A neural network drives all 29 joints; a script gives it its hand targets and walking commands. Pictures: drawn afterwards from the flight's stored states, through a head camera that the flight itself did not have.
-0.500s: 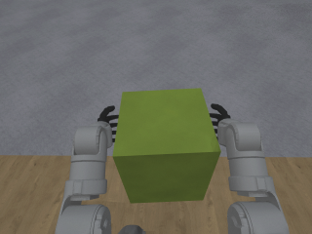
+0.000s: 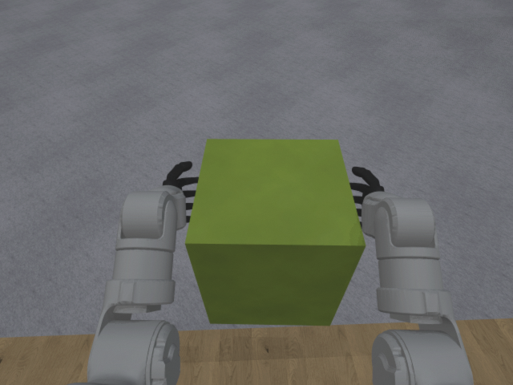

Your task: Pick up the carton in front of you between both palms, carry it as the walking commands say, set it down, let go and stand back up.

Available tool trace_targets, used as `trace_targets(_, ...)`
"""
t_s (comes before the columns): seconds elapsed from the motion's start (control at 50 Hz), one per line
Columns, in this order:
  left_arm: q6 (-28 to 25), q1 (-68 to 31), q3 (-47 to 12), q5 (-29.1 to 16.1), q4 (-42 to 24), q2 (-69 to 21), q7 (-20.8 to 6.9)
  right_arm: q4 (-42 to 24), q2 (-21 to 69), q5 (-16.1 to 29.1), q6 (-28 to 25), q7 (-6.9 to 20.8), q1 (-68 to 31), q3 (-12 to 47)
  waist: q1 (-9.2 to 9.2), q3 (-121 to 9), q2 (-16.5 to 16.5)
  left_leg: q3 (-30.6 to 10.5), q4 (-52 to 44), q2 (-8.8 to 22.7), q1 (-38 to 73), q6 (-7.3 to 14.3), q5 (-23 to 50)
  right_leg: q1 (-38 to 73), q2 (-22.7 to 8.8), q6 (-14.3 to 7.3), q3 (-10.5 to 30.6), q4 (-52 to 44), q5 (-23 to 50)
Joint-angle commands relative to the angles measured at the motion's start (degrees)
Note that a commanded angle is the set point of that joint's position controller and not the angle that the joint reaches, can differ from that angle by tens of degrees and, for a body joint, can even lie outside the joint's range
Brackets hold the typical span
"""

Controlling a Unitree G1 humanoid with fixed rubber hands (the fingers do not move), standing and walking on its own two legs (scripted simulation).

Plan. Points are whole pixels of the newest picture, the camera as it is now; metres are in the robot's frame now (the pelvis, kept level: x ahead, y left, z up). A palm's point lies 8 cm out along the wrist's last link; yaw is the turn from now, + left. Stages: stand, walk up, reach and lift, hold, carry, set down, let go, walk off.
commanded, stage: carry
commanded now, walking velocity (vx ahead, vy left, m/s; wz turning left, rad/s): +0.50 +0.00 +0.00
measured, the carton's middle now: (270, 236) +0.35 +0.00 +0.04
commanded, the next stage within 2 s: none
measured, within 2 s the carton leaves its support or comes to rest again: neither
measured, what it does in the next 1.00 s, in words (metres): goes down: right foot 0.05 m lower, then left foot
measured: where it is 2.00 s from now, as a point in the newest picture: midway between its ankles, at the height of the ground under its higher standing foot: (260, 202)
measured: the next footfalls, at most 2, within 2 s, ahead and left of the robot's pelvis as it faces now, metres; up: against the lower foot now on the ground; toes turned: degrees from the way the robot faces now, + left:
right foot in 0.40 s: +0.41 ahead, -0.06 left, -0.05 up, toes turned -1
left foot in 0.92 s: +0.75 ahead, +0.08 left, -0.06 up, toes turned +5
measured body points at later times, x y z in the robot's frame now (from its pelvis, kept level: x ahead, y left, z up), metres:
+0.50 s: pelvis +0.30 -0.02 -0.05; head +0.31 -0.03 +0.40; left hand +0.66 +0.13 +0.06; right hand +0.67 -0.17 +0.06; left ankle +0.15 +0.07 -0.65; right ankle +0.37 -0.06 -0.77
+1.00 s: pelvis +0.60 +0.02 -0.07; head +0.62 +0.02 +0.38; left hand +0.97 +0.18 +0.04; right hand +0.97 -0.13 +0.04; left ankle +0.71 +0.07 -0.79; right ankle +0.42 -0.07 -0.70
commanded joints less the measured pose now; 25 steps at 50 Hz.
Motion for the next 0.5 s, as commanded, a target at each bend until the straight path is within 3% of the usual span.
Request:
trace_targets(0.0,-1.2,-40.7,-33.7,-22.4,-9.5,-65.8,-12.8,-10.4,63.8,28.1,-2.6,14.2,-48.3,36.9,-0.22,-21.3,2.6,-25.8,-14.9,17.8,20.6,3.8,6.8,-10.0,-4.1,1.2,1.4,-5.6,5.1)
trace_targets(0.08,-2.3,-36.6,-34.2,-20.5,-10.5,-66.5,-11.5,-11.5,65.3,29.4,-3.5,14.6,-45.9,37.8,-1.62,-23.9,4.7,-19.5,-10.8,16.1,29.5,1.9,31.0,-16.4,-4.5,2.0,-0.4,-12.7,12.9)
trace_targets(0.14,-2.8,-35.9,-35.7,-19.7,-12.9,-65.6,-10.9,-12.9,64.7,29.2,-4.0,14.8,-44.3,38.7,-2.99,-24.3,5.7,-16.0,-8.8,14.0,35.1,0.6,39.1,-19.0,-3.8,1.3,-1.6,-18.6,20.3)
trace_targets(0.2,-2.7,-36.0,-37.0,-19.5,-15.6,-63.4,-10.4,-14.6,62.6,29.2,-4.0,14.7,-43.2,39.6,-4.54,-22.6,5.2,-13.4,-7.4,10.8,37.7,0.0,39.9,-17.7,-1.7,0.5,-3.7,-28.9,27.5)
trace_targets(0.28,-1.5,-32.6,-36.4,-17.9,-13.8,-59.3,-10.8,-11.4,59.7,27.8,-3.5,14.9,-38.3,39.1,-6.38,-19.9,5.1,-10.8,-3.5,8.7,37.7,-0.5,36.6,-9.6,1.3,-0.7,-6.7,-45.3,38.7)
trace_targets(0.32,-0.9,-31.0,-35.0,-16.7,-11.1,-57.2,-11.3,-8.7,59.1,27.5,-3.3,15.2,-37.7,38.8,-4.84,-19.2,5.3,-9.4,1.5,8.8,34.0,-1.2,34.5,-0.9,1.3,-2.4,-6.4,-51.1,43.0)
trace_targets(0.34,-0.7,-30.0,-34.0,-16.1,-9.6,-56.2,-11.5,-7.2,59.0,27.4,-3.2,15.3,-37.7,38.6,-2.79,-20.0,5.4,-8.5,6.6,8.8,31.3,-1.9,35.4,6.0,1.2,-3.2,-6.8,-53.0,43.6)
trace_targets(0.36,-0.7,-29.8,-33.0,-15.7,-8.4,-55.8,-11.8,-5.7,59.0,27.5,-3.2,15.4,-37.8,38.3,-0.05,-21.4,4.1,-5.9,14.6,7.8,25.6,-3.2,32.2,16.5,0.4,-3.4,-7.3,-56.6,46.2)
trace_targets(0.38,-0.6,-29.4,-31.6,-15.2,-7.1,-55.0,-12.3,-4.6,58.8,27.5,-3.3,15.5,-39.0,38.0,2.35,-22.7,0.5,-5.2,24.7,6.3,13.3,-4.5,15.3,29.6,-5.7,-3.7,-2.0,-51.9,53.2)
trace_targets(0.4,-0.5,-30.0,-30.1,-14.9,-5.1,-54.3,-12.6,-3.1,59.2,27.0,-3.2,15.5,-40.4,37.1,1.67,-25.5,-8.6,-4.0,34.6,2.2,-2.6,-5.8,-26.6,43.8,-19.0,-6.1,12.1,-38.1,79.0)
trace_targets(0.42,-0.5,-30.7,-29.3,-14.7,-2.4,-52.6,-12.7,-1.5,60.1,27.1,-2.4,15.1,-41.0,36.3,4.58,-31.7,-17.2,-7.4,49.4,-1.4,-17.6,-8.0,-34.4,57.1,-28.0,-17.8,30.5,-39.5,67.0)
trace_targets(0.44,-0.9,-29.5,-30.0,-16.3,-2.0,-56.0,-13.2,-2.8,59.6,26.2,-2.5,14.8,-42.0,35.9,5.27,-32.5,-12.2,-8.8,50.2,1.8,-20.3,-5.9,-29.3,51.6,-26.0,-18.7,34.7,-45.7,37.0)
trace_targets(0.46,-1.3,-33.4,-31.3,-18.5,-4.5,-59.6,-13.8,-4.1,61.3,26.1,-2.8,14.6,-44.8,35.9,4.15,-28.0,-6.9,-8.4,47.2,3.4,-20.1,-5.2,-24.9,43.0,-20.8,-15.4,30.8,-49.4,24.4)
trace_targets(0.48,-1.5,-38.2,-33.1,-21.0,-7.8,-62.9,-14.3,-5.1,62.5,25.7,-3.3,14.2,-45.5,35.3,2.05,-22.7,-0.5,-8.3,40.6,4.7,-16.8,-5.2,-20.5,33.5,-17.3,-10.8,25.0,-52.5,21.9)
